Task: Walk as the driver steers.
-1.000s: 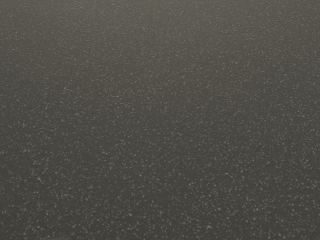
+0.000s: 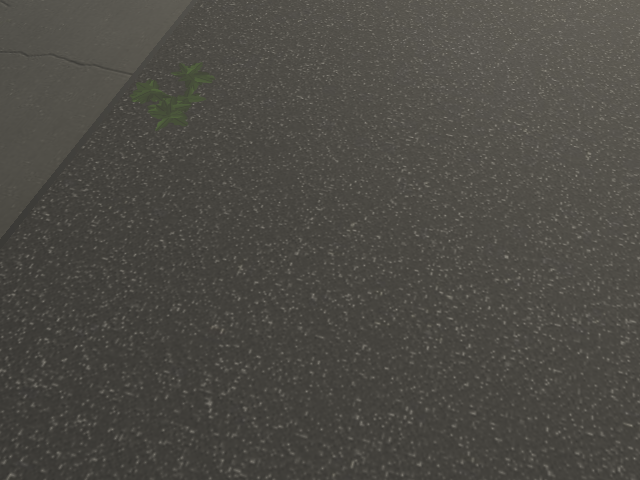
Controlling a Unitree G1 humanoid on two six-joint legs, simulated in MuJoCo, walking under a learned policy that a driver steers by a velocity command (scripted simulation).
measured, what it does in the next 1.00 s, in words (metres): walks ahead: right foot, then left foot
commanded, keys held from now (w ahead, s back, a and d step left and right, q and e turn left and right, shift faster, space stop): no key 0.54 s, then w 0.46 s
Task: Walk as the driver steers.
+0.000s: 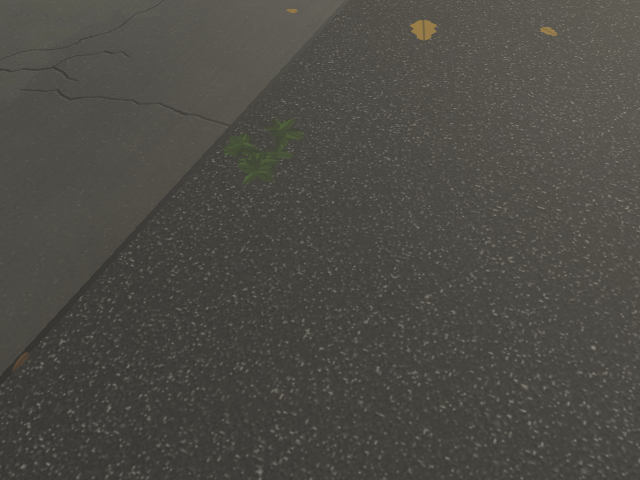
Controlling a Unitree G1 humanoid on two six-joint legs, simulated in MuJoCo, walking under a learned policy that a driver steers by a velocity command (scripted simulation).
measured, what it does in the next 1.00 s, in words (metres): walks ahead: left foot, then right foot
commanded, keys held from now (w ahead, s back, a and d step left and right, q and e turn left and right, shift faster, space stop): w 0.08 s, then no key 0.92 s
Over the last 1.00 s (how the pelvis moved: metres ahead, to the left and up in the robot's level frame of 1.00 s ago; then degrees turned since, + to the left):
0.11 -0.04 0.02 4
